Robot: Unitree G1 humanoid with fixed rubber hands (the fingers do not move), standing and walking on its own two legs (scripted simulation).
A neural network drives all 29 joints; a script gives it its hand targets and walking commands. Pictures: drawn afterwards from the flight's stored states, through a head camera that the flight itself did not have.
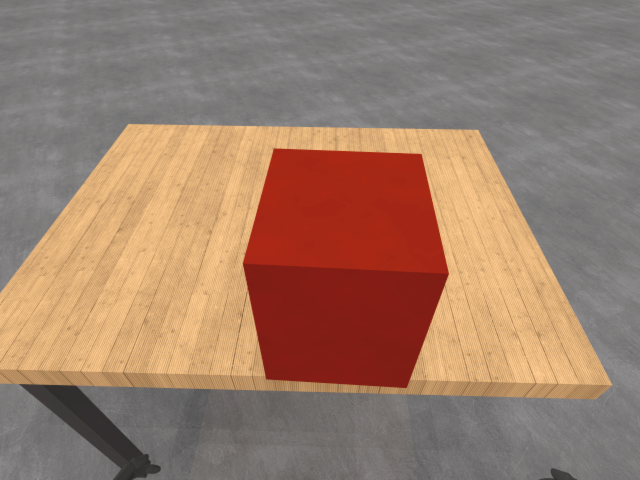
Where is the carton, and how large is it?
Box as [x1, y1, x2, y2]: [243, 148, 448, 387]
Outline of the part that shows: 274,148 243,261 266,378 406,387 448,274 421,154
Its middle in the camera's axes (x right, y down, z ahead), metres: +0.03 +0.05 +0.54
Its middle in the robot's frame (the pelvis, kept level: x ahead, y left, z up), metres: +0.39 -0.01 +0.07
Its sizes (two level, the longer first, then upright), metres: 0.210 0.200 0.250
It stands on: a table, 0.70 m high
